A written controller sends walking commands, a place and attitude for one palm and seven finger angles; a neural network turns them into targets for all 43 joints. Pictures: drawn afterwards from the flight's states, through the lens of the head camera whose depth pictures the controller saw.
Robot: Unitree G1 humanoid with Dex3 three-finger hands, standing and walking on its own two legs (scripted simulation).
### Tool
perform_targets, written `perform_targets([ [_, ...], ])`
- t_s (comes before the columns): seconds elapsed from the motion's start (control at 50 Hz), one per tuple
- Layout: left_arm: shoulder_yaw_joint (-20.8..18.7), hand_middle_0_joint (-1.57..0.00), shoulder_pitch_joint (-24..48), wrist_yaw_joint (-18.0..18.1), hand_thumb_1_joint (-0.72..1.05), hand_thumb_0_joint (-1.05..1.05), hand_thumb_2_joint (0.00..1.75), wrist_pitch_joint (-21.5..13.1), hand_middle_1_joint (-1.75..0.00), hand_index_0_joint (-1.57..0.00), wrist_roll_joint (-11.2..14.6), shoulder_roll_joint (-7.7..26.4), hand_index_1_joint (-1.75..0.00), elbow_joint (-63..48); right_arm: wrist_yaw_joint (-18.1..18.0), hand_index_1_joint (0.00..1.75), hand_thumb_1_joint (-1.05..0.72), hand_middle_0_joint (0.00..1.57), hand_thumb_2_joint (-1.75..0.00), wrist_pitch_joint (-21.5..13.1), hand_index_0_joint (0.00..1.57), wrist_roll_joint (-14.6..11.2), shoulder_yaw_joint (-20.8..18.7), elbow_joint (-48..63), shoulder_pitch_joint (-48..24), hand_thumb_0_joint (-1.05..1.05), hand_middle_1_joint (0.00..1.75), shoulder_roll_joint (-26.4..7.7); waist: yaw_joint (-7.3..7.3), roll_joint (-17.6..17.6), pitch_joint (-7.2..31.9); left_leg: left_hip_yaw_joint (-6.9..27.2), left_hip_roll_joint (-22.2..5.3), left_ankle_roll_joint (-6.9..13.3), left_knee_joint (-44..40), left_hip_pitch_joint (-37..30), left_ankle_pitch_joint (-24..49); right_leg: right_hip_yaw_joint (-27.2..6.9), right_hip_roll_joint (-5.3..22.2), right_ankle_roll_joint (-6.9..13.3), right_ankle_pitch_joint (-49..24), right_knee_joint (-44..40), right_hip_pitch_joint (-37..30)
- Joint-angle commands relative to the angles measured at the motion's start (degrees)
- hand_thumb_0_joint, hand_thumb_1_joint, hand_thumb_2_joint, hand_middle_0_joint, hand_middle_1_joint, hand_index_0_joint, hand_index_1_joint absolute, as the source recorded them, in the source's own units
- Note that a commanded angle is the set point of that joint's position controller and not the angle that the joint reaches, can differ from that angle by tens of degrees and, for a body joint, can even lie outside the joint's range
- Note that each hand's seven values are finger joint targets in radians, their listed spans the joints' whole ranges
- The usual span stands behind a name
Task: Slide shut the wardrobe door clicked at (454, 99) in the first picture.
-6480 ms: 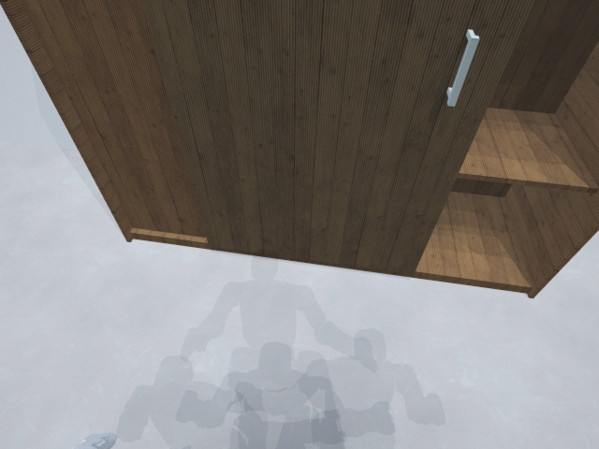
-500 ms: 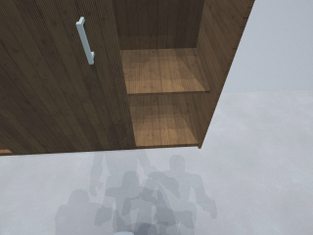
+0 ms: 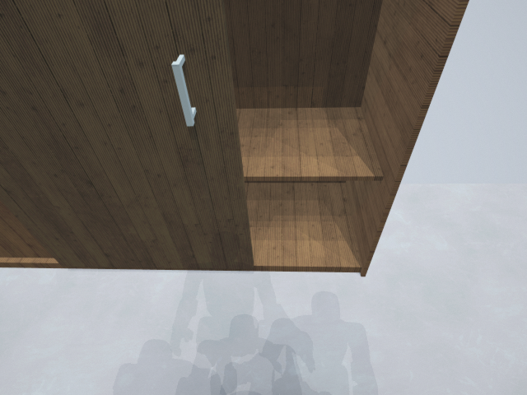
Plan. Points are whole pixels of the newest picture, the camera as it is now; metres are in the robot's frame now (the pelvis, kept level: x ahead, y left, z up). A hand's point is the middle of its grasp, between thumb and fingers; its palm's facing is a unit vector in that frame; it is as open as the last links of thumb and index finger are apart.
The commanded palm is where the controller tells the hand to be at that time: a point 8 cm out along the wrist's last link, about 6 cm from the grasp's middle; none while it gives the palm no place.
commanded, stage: take the last steps up to it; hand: left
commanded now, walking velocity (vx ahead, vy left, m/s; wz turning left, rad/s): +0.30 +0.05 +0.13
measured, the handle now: (185, 91) +0.72 +0.22 +0.12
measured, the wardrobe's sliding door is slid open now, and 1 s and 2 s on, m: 0.46 0.46 0.46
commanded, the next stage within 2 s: come to a stop and stand still in 0.60 s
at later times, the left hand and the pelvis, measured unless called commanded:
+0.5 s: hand out of the picture +0.00 +0.14 -0.15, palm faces +0.21 -0.96 -0.16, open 7.4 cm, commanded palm none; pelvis +0.15 +0.03 +0.00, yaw +5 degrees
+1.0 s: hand (172, 295) +0.35 +0.23 -0.16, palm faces +0.07 -0.97 -0.25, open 7.3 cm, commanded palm none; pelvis +0.27 +0.04 +0.00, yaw +4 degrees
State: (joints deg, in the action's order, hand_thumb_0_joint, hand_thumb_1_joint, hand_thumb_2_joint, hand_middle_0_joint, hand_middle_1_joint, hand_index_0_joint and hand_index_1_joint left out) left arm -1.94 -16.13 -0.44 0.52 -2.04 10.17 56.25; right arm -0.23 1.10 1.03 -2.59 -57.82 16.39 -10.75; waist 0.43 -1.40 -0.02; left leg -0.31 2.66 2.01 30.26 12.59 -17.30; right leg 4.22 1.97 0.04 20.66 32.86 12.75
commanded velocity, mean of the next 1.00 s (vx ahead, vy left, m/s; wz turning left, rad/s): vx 0.07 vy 0.03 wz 0.02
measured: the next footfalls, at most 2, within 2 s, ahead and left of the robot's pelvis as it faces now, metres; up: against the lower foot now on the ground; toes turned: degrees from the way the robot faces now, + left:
left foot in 0.52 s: +0.26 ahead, +0.14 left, +0.00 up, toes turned +10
right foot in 0.86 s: +0.37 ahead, -0.06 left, +0.00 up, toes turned -2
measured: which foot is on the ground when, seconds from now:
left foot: down 0.00-0.00, up 0.02-0.50, down 0.52-0.90, up 0.92-1.00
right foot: down 0.00-0.52, up 0.54-0.84, down 0.86-1.00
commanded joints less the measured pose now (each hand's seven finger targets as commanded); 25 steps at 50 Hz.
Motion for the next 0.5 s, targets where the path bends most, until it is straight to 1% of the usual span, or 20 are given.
perform_targets([
  [0.0,-3.6,-0.2,-15.99,1.82,0.9,0.0,0.9,-2.8,-0.3,-0.2,0.63,12.62,-0.3,0.92,0.42,0.3,-0.9,0.2,-0.9,-1.67,0.2,0.62,-1.47,7.18,-6.46,0.0,0.3,-6.45,-7.22,17.74,-7.78,3.06,-2.33,0.06,25.17,31.21,-13.17,-37.31,25.33,9.13,28.08,-30.57,-11.59],
  [0.02,-3.42,-0.2,-13.22,1.98,0.9,0.0,0.9,-3.23,-0.3,-0.2,0.61,11.19,-0.3,0.8,0.97,0.3,-0.9,0.2,-0.9,-1.51,0.2,0.75,-2.0,6.72,-8.09,0.0,0.3,-6.58,-5.71,12.92,-11.39,4.34,-4.13,0.26,29.81,30.62,-8.2,-35.99,24.34,9.64,29.29,-31.79,-5.43],
  [0.04,-2.76,-0.2,-9.43,1.93,0.9,0.0,0.9,-3.65,-0.3,-0.2,0.48,8.66,-0.3,0.32,1.33,0.3,-0.9,0.2,-0.9,-1.5,0.2,0.76,-2.18,5.39,-5.84,0.0,0.3,-5.87,-2.94,8.44,-12.47,4.14,-5.36,0.02,31.26,29.9,-3.54,-28.98,22.01,8.44,23.54,-30.31,-3.21],
  [0.06,-2.05,-0.2,-7.13,1.76,0.9,0.0,0.9,-4.05,-0.3,-0.2,0.54,6.45,-0.3,-0.03,1.66,0.3,-0.9,0.2,-0.9,-1.26,0.2,0.86,-2.21,3.61,-3.34,0.0,0.3,-4.61,-1.3,6.36,-11.84,2.98,-5.81,-0.68,31.93,27.46,1.15,-20.44,18.09,6.53,14.54,-28.45,-2.44],
  [0.08,-1.6,-0.2,-7.15,1.67,0.9,0.0,0.9,-4.45,-0.3,-0.2,0.76,5.16,-0.3,0.08,1.78,0.3,-0.9,0.2,-0.9,-1.13,0.2,0.85,-2.0,2.38,-1.29,0.0,0.3,-3.34,-0.65,6.29,-10.45,1.8,-5.74,-1.33,32.29,26.01,4.48,-14.01,15.15,5.32,5.83,-27.22,-3.36],
  [0.1,-1.32,-0.2,-8.09,1.69,0.9,0.0,0.9,-4.79,-0.3,-0.2,0.87,4.15,-0.3,0.9,1.81,0.3,-0.9,0.2,-0.9,-1.07,0.2,0.7,-1.99,1.69,-0.28,0.0,0.3,-2.66,-0.54,7.04,-9.89,1.05,-5.95,-1.78,32.35,25.47,6.61,-10.15,13.85,4.7,-0.13,-26.97,-4.23],
  [0.12,-0.99,-0.2,-9.34,1.7,0.9,0.0,0.9,-5.04,-0.3,-0.2,0.94,3.5,-0.3,1.55,1.79,0.3,-0.9,0.2,-0.9,-1.03,0.2,0.67,-1.86,1.36,0.3,0.0,0.3,-2.24,-0.51,7.88,-8.94,0.48,-5.95,-2.24,32.01,25.24,8.4,-7.42,12.71,4.25,-5.19,-26.59,-5.38],
  [0.14,-0.77,-0.2,-10.7,1.73,0.9,0.0,0.9,-5.27,-0.3,-0.2,0.97,2.84,-0.3,2.47,1.71,0.3,-0.9,0.2,-0.9,-1.02,0.2,0.6,-1.84,1.14,-0.06,0.0,0.3,-1.97,-0.74,8.21,-8.88,0.0,-6.12,-2.53,31.64,25.72,9.5,-6.0,12.45,4.2,-9.2,-26.38,-6.26],
  [0.18,-0.51,-0.2,-13.54,1.92,0.9,0.0,0.9,-5.69,-0.3,-0.2,0.84,2.56,-0.3,4.21,1.73,0.3,-0.9,0.2,-0.9,-1.1,0.2,0.5,-1.65,1.63,-1.98,0.0,0.3,-1.8,-1.44,8.45,-8.44,-0.75,-6.66,-2.79,30.06,27.28,10.08,-5.3,12.92,4.99,-16.74,-25.25,-9.22],
  [0.24,-0.7,-0.2,-15.85,2.2,0.9,0.0,0.9,-6.16,-0.3,-0.2,0.63,3.0,-0.3,5.94,2.01,0.3,-0.9,0.2,-0.9,-1.38,0.2,0.45,-1.4,2.36,-5.21,0.0,0.3,-1.51,-2.03,7.28,-7.53,-1.95,-7.08,-2.43,27.18,29.23,10.02,-4.23,13.71,6.57,-24.37,-23.77,-13.03],
  [0.28,-0.72,-0.2,-17.22,2.46,0.9,0.0,0.9,-6.19,-0.3,-0.2,0.5,2.88,-0.3,7.15,2.19,0.3,-0.9,0.2,-0.9,-1.73,0.2,0.39,-1.08,3.05,-8.25,0.0,0.3,-0.96,-2.76,8.21,-7.84,-3.24,-7.2,-2.12,23.06,29.57,9.29,-3.63,14.08,7.32,-29.22,-22.63,-14.86],
  [0.3,-0.79,-0.2,-17.65,2.55,0.9,0.0,0.9,-6.1,-0.3,-0.2,0.45,3.01,-0.3,7.65,2.32,0.3,-0.9,0.2,-0.9,-1.89,0.2,0.32,-0.91,3.46,-9.82,0.0,0.3,-0.82,-3.17,9.09,-8.52,-3.72,-7.13,-1.61,20.89,28.73,8.87,-3.45,14.34,7.7,-30.49,-22.49,-14.73],
  [0.32,-0.8,-0.2,-17.55,2.63,0.9,0.0,0.9,-5.98,-0.3,-0.2,0.43,3.0,-0.3,7.97,2.43,0.3,-0.9,0.2,-0.9,-2.09,0.2,0.27,-0.7,3.84,-10.92,0.0,0.3,-0.42,-3.17,9.33,-9.17,-4.68,-6.7,-1.23,18.23,27.68,8.56,-2.56,14.06,7.72,-32.66,-22.24,-14.56],
  [0.36,-0.88,-0.2,-17.81,2.86,0.9,0.0,0.9,-5.64,-0.3,-0.2,0.33,3.16,-0.3,8.61,2.56,0.3,-0.9,0.2,-0.9,-2.59,0.2,0.16,-0.19,4.31,-13.13,0.0,0.3,0.16,-3.68,9.61,-9.24,-5.93,-5.8,-0.19,12.63,23.49,7.08,-1.93,14.04,7.5,-37.04,-20.78,-14.74],
  [0.38,-0.89,-0.2,-17.82,2.93,0.9,0.0,0.9,-5.46,-0.3,-0.2,0.34,3.46,-0.3,9.04,2.52,0.3,-0.9,0.2,-0.9,-2.81,0.2,0.1,-0.05,4.3,-13.37,0.0,0.3,0.43,-3.61,10.0,-8.81,-6.5,-5.0,0.4,10.32,21.12,6.3,-1.55,13.96,7.29,-40.07,-19.52,-15.01],
  [0.4,-1.06,-0.2,-17.14,2.92,0.9,0.0,0.9,-5.31,-0.3,-0.2,0.33,4.38,-0.3,9.12,2.31,0.3,-0.9,0.2,-0.9,-3.09,0.2,0.1,-0.08,3.9,-12.01,0.0,0.3,0.04,-2.73,10.39,-8.21,-6.71,-4.4,1.2,8.5,17.42,4.8,-1.11,14.45,7.26,-44.02,-16.88,-14.34],
  [0.42,-1.28,-0.2,-16.33,2.87,0.9,0.0,0.9,-5.25,-0.3,-0.2,0.4,4.88,-0.3,8.98,1.93,0.3,-0.9,0.2,-0.9,-3.32,0.2,0.14,-0.18,3.14,-9.16,0.0,0.3,-0.38,-1.45,10.1,-6.3,-8.04,-2.51,1.84,6.49,12.84,3.73,-0.14,13.73,7.02,-49.68,-12.84,-14.52],
  [0.44,-1.43,-0.2,-15.15,2.88,0.9,0.0,0.9,-5.2,-0.3,-0.2,0.57,5.25,-0.3,8.84,1.3,0.3,-0.9,0.2,-0.9,-3.64,0.2,0.35,-0.35,1.39,-3.43,0.0,0.3,-1.1,1.34,10.44,-3.23,-8.61,-0.81,2.45,2.37,5.5,5.96,1.42,12.25,5.89,-53.2,-5.78,-13.6],
  [0.46,-1.34,-0.2,-14.72,2.85,0.9,0.0,0.9,-5.12,-0.3,-0.2,0.9,4.76,-0.3,8.65,0.66,0.3,-0.9,0.2,-0.9,-3.99,0.2,0.65,-0.8,-0.91,4.41,0.0,0.3,-3.26,4.57,8.16,1.77,-6.91,-1.42,3.14,-2.27,-6.23,10.97,1.78,10.82,4.57,-49.06,5.66,-9.54],
  [0.48,-1.19,-0.2,-17.59,2.48,0.9,0.0,0.9,-4.97,-0.3,-0.2,1.67,2.67,-0.3,8.24,-0.23,0.3,-0.9,0.2,-0.9,-4.34,0.2,1.34,-1.88,-2.22,10.87,0.0,0.3,-8.57,5.9,0.02,9.94,4.74,-12.96,6.91,-1.33,-21.63,22.37,4.12,5.37,2.58,-27.41,20.25,1.86],
])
